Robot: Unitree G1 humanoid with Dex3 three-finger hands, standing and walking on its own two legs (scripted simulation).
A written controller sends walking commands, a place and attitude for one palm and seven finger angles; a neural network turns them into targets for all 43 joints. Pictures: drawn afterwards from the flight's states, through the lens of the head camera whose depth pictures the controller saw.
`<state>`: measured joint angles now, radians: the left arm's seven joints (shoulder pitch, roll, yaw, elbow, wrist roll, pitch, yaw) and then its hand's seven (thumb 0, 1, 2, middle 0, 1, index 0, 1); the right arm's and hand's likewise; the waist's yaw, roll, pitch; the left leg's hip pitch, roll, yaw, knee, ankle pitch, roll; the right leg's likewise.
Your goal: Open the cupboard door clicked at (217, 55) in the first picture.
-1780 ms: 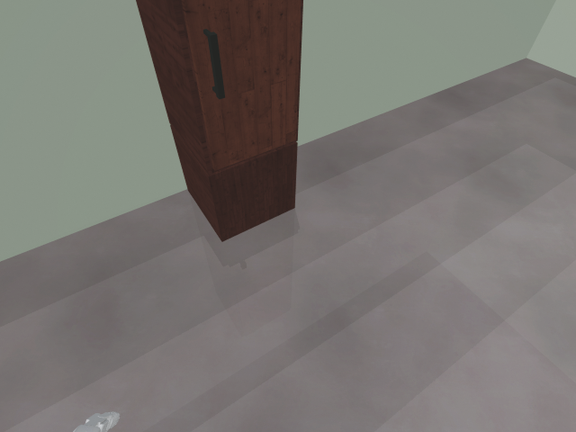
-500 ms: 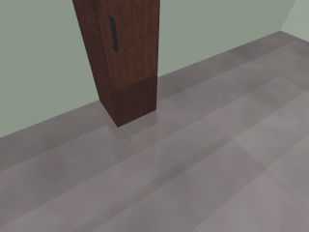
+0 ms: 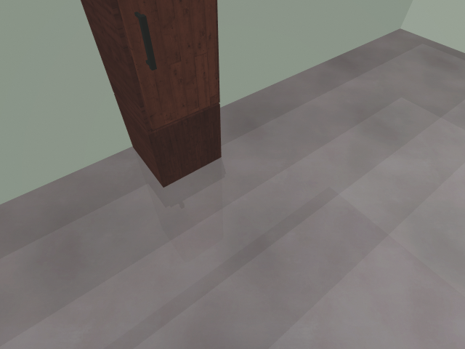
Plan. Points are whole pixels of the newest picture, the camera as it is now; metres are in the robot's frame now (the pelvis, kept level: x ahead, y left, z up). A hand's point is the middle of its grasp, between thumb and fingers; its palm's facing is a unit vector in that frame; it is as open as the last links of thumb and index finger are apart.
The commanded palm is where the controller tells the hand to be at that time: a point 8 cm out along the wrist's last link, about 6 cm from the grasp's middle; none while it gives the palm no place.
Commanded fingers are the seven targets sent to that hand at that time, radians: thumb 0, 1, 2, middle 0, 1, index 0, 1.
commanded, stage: walk to a spot facing it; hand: left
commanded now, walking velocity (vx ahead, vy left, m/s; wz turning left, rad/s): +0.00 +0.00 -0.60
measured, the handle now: (145, 42) +1.00 +0.38 +0.04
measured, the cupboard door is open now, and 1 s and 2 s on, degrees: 0 0 0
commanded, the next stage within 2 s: turn to face it in 1.98 s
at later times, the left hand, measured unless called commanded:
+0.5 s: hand out of the picture +0.05 +0.16 -0.15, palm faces -0.15 -0.96 -0.22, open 7.4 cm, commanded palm none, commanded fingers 0.00 0.90 0.90 -0.20 -0.30 -0.20 -0.30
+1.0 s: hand (183, 244) +0.37 +0.15 -0.16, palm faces -0.48 -0.85 -0.20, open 7.4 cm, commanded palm none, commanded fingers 0.00 0.90 0.90 -0.20 -0.30 -0.20 -0.30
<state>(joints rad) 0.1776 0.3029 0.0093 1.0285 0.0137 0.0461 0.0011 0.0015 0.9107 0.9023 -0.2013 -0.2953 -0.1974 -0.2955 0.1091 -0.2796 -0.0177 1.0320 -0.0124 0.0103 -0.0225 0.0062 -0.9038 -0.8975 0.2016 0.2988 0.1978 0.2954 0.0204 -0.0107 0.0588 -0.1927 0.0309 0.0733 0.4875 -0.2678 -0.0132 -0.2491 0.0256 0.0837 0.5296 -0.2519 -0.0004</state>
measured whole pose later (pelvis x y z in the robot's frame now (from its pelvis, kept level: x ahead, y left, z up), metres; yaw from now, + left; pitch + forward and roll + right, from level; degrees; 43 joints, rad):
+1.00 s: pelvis +0.19 +0.01 +0.01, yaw -33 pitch +0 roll -1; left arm 0.23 0.27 0.11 0.94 0.04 0.03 -0.04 0.00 0.92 0.90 -0.19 -0.29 -0.19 -0.29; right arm 0.41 -0.15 -0.02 1.02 -0.01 -0.07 -0.03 0.01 -0.90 -0.90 0.20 0.30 0.20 0.30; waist 0.01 -0.04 0.02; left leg -0.04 0.05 0.26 0.37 -0.33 0.02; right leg -0.67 -0.06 0.00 1.24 -0.14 0.02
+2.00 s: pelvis +0.53 -0.27 +0.00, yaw -61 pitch -2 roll -1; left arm 0.28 0.19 0.09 1.00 0.02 0.03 -0.02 0.00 0.91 0.90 -0.20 -0.29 -0.19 -0.29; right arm 0.25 -0.17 -0.05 1.00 -0.02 -0.06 -0.03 -0.01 -0.94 -0.90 0.20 0.30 0.20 0.30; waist 0.03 -0.04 0.06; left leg -0.15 0.11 0.29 0.47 -0.28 0.02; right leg -0.59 -0.09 -0.05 1.20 -0.26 0.03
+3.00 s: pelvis +0.54 -0.33 +0.00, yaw -41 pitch +1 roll -1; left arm 0.17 0.26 0.09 0.95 0.01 0.06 0.02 0.00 0.91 0.90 -0.20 -0.29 -0.19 -0.29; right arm 0.23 -0.20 -0.07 0.94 -0.02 0.02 0.00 0.01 -0.90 -0.90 0.20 0.30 0.20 0.30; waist -0.02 0.00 0.05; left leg -0.32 -0.04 -0.01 0.45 -0.15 0.07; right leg -0.43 -0.07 0.00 0.97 -0.40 0.10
